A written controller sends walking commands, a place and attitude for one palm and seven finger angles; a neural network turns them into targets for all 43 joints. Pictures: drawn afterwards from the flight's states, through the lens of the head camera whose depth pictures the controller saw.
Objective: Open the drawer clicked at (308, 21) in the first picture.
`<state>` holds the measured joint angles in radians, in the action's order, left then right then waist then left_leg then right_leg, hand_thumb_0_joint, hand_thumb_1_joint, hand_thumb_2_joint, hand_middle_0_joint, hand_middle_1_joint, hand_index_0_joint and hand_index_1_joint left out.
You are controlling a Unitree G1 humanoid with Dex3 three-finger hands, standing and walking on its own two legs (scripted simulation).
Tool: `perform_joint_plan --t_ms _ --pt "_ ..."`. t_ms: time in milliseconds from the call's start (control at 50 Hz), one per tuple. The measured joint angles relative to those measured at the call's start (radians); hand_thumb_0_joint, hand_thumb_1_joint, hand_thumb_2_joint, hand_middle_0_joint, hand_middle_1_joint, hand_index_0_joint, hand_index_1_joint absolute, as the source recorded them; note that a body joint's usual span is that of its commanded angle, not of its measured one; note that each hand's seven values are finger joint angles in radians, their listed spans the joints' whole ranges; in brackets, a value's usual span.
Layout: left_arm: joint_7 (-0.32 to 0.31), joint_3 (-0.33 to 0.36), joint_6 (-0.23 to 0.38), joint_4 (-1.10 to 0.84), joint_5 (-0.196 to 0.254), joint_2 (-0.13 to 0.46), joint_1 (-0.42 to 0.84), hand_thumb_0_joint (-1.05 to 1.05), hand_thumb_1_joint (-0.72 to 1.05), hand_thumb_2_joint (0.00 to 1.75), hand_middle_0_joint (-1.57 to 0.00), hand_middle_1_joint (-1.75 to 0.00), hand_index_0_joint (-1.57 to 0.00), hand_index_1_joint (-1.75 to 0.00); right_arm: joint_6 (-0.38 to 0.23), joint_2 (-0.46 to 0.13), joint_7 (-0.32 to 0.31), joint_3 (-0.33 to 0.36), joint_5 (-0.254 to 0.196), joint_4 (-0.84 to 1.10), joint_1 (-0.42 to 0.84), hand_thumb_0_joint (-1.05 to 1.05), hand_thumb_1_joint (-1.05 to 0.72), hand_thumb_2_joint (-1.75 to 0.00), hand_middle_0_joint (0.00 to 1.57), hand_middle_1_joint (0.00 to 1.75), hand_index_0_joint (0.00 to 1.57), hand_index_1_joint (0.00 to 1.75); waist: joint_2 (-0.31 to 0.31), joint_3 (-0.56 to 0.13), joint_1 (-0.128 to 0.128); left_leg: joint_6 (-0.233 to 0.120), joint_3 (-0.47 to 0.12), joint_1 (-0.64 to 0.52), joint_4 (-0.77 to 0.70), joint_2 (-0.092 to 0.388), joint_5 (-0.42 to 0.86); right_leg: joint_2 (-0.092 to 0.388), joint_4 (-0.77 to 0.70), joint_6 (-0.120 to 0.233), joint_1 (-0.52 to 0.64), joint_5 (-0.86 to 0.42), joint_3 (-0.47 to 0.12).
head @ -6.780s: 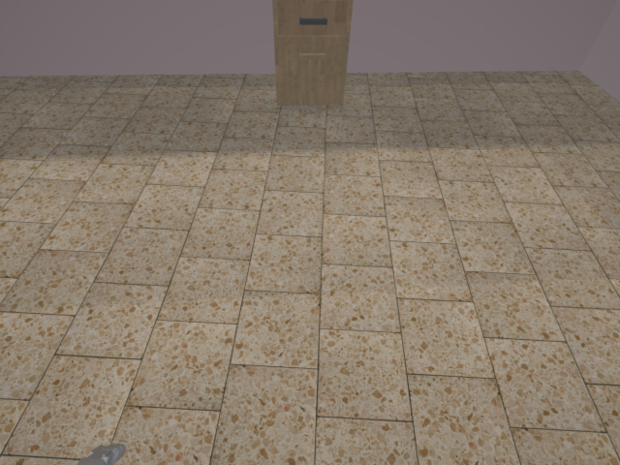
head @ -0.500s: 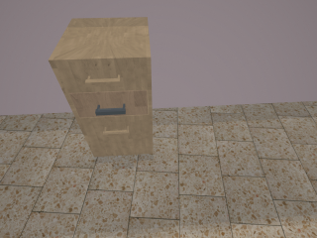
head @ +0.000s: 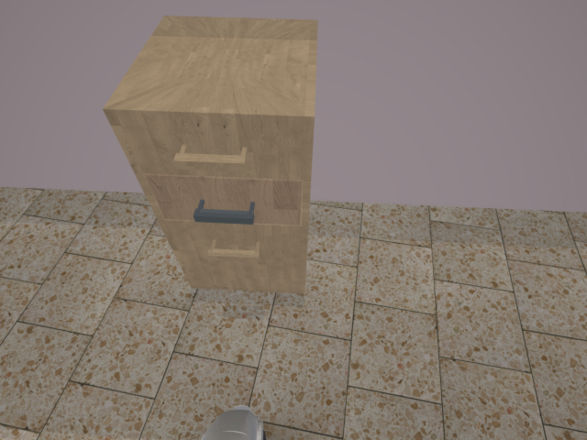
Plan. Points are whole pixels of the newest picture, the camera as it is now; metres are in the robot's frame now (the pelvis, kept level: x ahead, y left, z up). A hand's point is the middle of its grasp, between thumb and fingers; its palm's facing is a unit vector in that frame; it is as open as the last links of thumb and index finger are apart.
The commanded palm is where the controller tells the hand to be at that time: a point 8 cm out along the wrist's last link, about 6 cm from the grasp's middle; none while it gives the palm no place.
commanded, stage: take the last steps up to it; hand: left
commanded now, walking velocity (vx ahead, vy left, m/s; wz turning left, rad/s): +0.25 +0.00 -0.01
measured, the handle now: (225, 210) +0.65 +0.25 -0.25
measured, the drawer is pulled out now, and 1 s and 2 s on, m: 0.00 0.00 0.00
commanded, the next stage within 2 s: come to a stop and stand still in 0.26 s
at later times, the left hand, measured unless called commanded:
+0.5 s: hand (217, 352) +0.26 +0.17 -0.16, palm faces -0.03 -0.97 -0.25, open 7.4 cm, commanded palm none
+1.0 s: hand (168, 395) +0.19 +0.24 -0.18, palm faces +0.06 -0.97 -0.24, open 7.4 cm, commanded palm none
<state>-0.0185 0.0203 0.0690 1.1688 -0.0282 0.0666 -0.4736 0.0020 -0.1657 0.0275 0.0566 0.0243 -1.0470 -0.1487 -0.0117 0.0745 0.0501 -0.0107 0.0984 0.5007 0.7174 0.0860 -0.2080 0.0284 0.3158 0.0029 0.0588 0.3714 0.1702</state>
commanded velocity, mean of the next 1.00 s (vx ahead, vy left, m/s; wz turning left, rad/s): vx -0.03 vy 0.03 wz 0.00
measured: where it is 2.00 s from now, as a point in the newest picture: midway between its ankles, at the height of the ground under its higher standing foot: outside the picture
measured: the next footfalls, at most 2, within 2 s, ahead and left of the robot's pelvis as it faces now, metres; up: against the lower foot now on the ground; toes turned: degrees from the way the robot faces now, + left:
left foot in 0.06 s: +0.15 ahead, +0.13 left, +0.00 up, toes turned +7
right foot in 0.46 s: +0.25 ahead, -0.11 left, +0.00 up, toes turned -8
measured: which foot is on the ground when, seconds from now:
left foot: up 0.00-0.04, down 0.06-0.46, up 0.48-0.88, down 0.90-1.00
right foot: down 0.00-0.08, up 0.10-0.44, down 0.46-0.90, up 0.92-1.00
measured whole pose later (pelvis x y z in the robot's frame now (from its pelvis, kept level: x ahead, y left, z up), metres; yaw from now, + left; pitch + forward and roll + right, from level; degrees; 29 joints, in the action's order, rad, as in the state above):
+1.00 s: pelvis +0.15 +0.03 +0.00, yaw -1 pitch -1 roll +1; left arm -0.03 0.07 -0.06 1.04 -0.02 0.23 -0.19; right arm 0.03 -0.16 -0.02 0.03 0.03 -1.02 -0.20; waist 0.05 0.05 0.03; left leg -0.01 0.04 0.20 0.50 0.00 -0.30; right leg 0.05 0.76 0.00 -0.40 0.39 0.02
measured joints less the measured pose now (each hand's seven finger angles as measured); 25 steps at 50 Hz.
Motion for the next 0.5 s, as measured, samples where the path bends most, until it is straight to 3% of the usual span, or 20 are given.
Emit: perform_joint_plan --t_ms 60,120,160,200,320,440,500 --pt "-0.001 0.007 -0.009 0.011 0.004 0.014 -0.019 0.0 0.9 0.9 -0.2 -0.3 -0.2 -0.3 -0.031 0.01 -0.005 -0.011 0.005 0.027 0.029 0.01 -0.91 -0.89 0.2 0.3 0.2 0.3 0.014 0.005 0.002 -0.022 0.022 -0.095 -0.131 -0.033 0.027 0.026 0.142 -0.018 -0.028 0.094 -0.011" --pt "0.003 0.014 -0.034 0.015 0.014 0.04 0.022 0.01 0.91 0.9 -0.2 -0.3 -0.2 -0.3 -0.064 0.026 -0.022 -0.018 0.004 0.044 0.039 0.0 -0.91 -0.89 0.2 0.3 0.2 0.3 0.036 0.025 -0.01 -0.028 0.044 -0.116 -0.071 -0.052 -0.037 0.046 0.596 0.016 -0.214 0.148 -0.094" --pt "0.004 0.024 -0.042 0.0 0.015 0.063 0.062 0.01 0.91 0.9 -0.2 -0.3 -0.2 -0.3 -0.066 0.037 -0.031 -0.023 0.001 0.04 0.023 0.0 -0.91 -0.89 0.2 0.3 0.2 0.3 0.044 0.02 -0.014 -0.035 0.058 -0.165 -0.103 -0.061 -0.06 0.046 0.801 0.024 -0.338 0.112 -0.12" --pt "0.006 0.036 -0.046 -0.026 0.01 0.083 0.11 0.01 0.91 0.9 -0.2 -0.3 -0.2 -0.3 -0.076 0.035 -0.052 -0.005 -0.01 0.043 0.004 -0.02 -0.93 -0.89 0.2 0.3 0.2 0.3 0.051 0.011 -0.023 -0.032 0.068 -0.219 -0.166 -0.073 -0.046 0.056 0.86 0.019 -0.435 0.052 -0.125" --pt "0.01 0.05 -0.053 -0.125 0.003 0.117 0.242 0.01 0.91 0.9 -0.19 -0.3 -0.19 -0.3 -0.06 0.002 -0.05 -0.013 0.0 0.007 -0.071 -0.02 -0.94 -0.89 0.2 0.3 0.2 0.3 0.046 -0.029 -0.037 -0.027 0.064 -0.333 -0.3 -0.093 -0.03 0.081 0.653 -0.005 -0.549 -0.044 -0.113" --pt "0.016 0.034 -0.05 -0.172 0.002 0.107 0.301 0.0 0.91 0.9 -0.19 -0.3 -0.19 -0.3 -0.029 -0.001 -0.044 -0.017 0.005 -0.029 -0.132 -0.01 -0.92 -0.89 0.2 0.3 0.2 0.3 0.018 -0.04 -0.062 0.012 0.062 -0.382 -0.261 -0.077 -0.11 0.063 0.339 -0.014 -0.455 -0.146 -0.099" --pt "0.005 0.014 -0.033 -0.157 0.004 0.085 0.314 0.0 0.91 0.9 -0.19 -0.3 -0.19 -0.3 -0.014 -0.005 -0.046 -0.022 -0.006 -0.051 -0.136 0.0 -0.91 -0.89 0.2 0.3 0.2 0.3 -0.021 -0.034 -0.073 0.033 0.037 -0.363 -0.168 -0.044 -0.194 0.028 0.294 0.024 -0.412 -0.131 -0.081"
